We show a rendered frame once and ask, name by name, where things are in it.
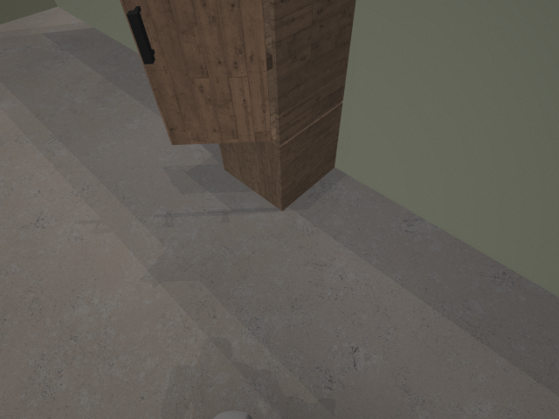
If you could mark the handle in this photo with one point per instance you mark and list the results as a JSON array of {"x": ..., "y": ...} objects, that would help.
[{"x": 141, "y": 37}]

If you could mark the cupboard door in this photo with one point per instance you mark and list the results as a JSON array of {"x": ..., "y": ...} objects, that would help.
[{"x": 209, "y": 77}]

